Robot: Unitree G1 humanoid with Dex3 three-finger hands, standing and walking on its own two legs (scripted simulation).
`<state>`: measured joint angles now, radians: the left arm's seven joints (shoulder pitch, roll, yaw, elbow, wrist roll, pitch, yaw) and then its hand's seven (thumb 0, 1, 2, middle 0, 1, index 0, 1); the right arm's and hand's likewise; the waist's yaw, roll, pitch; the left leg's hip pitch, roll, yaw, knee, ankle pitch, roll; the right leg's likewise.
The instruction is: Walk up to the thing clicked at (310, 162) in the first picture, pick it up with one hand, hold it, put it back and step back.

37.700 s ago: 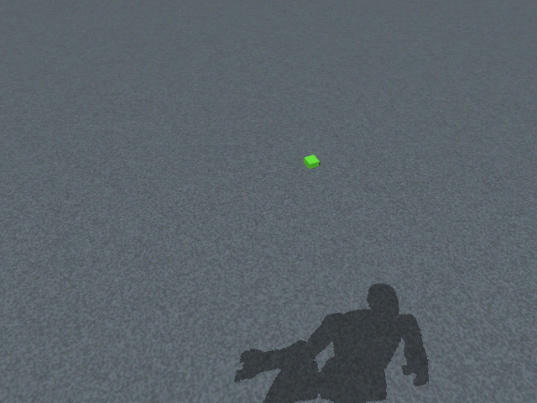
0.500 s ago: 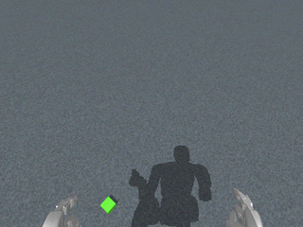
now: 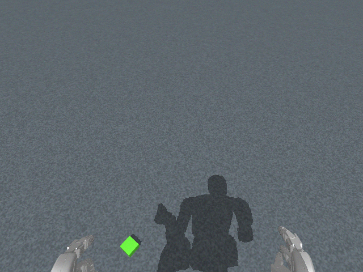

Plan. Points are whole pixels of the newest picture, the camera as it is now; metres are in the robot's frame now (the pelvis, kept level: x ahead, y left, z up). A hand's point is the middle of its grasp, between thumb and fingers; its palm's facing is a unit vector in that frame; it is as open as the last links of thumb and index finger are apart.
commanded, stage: stand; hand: left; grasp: from above
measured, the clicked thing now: (129, 246) +0.40 +0.24 -0.70
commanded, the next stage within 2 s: none
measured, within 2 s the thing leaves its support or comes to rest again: neither
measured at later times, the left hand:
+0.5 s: hand out of the picture +0.05 +0.24 -0.10, palm faces +0.04 -0.95 -0.31, open 7.3 cm
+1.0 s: hand out of the picture +0.03 +0.25 -0.09, palm faces +0.04 -0.94 -0.34, open 7.3 cm
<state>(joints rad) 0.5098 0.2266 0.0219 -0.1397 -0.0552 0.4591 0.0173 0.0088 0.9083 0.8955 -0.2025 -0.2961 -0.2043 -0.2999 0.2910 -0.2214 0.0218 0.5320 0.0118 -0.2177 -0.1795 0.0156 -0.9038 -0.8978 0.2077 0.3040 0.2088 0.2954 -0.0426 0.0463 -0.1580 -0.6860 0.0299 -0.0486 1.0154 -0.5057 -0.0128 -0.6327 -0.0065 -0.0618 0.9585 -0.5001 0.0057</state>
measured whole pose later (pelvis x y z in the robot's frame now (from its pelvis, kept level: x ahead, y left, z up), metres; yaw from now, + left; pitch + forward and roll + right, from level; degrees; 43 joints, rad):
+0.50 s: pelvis -0.01 +0.01 +0.05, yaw +1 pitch -2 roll +0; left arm 0.23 0.27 0.03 0.93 0.04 0.02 0.02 0.01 0.91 0.90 -0.20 -0.30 -0.21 -0.30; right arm 0.18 -0.28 -0.04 0.99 -0.04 -0.01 -0.02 0.01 -0.91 -0.90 0.21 0.30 0.21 0.30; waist 0.02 0.00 0.06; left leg -0.24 -0.01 -0.02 0.57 -0.29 0.01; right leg -0.20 -0.04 -0.05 0.56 -0.31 0.02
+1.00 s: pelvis -0.01 +0.01 +0.07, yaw +1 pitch -4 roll +0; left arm 0.15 0.30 0.03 1.14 0.03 0.00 0.02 0.00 0.91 0.90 -0.20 -0.30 -0.21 -0.30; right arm 0.13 -0.30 -0.03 1.13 -0.02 0.00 -0.02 0.01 -0.91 -0.90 0.21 0.30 0.21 0.30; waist 0.01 0.02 0.07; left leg -0.11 -0.01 -0.03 0.36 -0.19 0.00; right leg -0.08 -0.04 -0.05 0.36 -0.21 0.02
